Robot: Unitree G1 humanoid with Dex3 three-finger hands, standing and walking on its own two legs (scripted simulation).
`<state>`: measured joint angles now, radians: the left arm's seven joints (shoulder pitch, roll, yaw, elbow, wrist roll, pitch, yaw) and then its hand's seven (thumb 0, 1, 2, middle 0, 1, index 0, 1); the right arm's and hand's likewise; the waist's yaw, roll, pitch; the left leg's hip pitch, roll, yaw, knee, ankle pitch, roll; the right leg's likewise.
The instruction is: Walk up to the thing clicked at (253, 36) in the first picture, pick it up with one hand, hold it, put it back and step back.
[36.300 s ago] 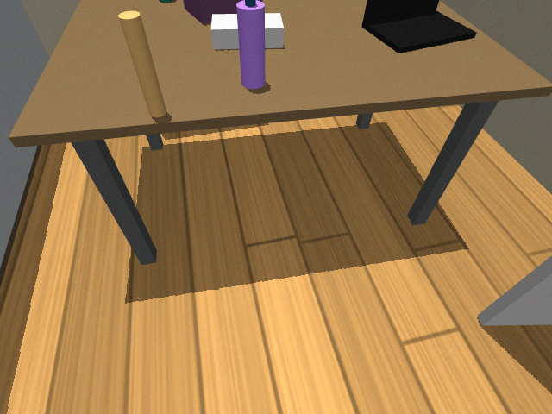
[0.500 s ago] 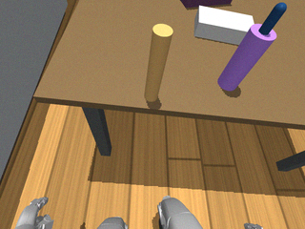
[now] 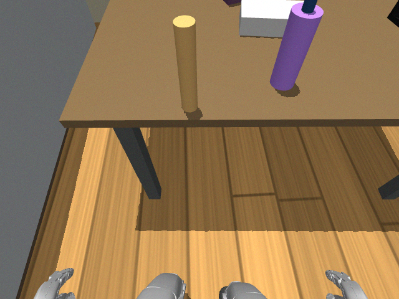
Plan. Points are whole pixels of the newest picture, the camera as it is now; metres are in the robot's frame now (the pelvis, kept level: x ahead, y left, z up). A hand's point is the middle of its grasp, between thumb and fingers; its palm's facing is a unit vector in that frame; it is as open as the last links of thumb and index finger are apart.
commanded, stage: step back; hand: right
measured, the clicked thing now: (297, 38) +0.66 -0.23 +0.12
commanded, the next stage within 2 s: none
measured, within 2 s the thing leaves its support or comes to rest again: neither
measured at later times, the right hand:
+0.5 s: hand out of the picture -0.02 -0.27 -0.13, palm faces -0.05 +0.88 -0.47, open 7.4 cm
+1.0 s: hand out of the picture -0.22 -0.29 -0.17, palm faces -0.14 +0.91 -0.39, open 7.4 cm
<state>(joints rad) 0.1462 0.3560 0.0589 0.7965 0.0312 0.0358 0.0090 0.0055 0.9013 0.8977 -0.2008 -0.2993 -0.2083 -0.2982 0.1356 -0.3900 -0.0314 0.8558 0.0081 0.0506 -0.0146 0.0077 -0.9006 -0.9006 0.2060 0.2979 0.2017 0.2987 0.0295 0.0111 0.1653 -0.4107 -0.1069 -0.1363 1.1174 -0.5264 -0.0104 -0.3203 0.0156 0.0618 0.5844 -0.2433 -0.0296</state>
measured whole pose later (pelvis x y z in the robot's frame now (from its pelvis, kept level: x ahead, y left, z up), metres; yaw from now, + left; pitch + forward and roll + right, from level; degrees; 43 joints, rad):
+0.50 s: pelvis -0.15 +0.01 -0.01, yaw -2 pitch -2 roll -1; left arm 0.20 0.43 0.09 0.83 0.02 0.08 0.00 0.01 0.90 0.90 -0.20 -0.30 -0.20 -0.30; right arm 0.13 -0.38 -0.04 0.80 -0.03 0.01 -0.02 0.01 -0.90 -0.90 0.21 0.30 0.20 0.30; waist 0.03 -0.05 0.19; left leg -0.36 0.05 0.01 0.60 -0.21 0.00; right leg -0.34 0.06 0.15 0.97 -0.50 0.04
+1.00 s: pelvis -0.30 -0.03 -0.02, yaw +3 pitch -3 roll +3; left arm 0.09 0.40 0.07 0.74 0.02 0.08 0.02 0.00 0.90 0.90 -0.20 -0.30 -0.21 -0.30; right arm 0.21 -0.34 -0.03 0.88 -0.03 0.03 -0.02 0.01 -0.90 -0.90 0.21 0.30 0.20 0.30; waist 0.03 -0.08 0.22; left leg -0.26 -0.08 0.01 0.65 -0.35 0.02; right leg -0.44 -0.05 0.01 0.78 -0.33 -0.02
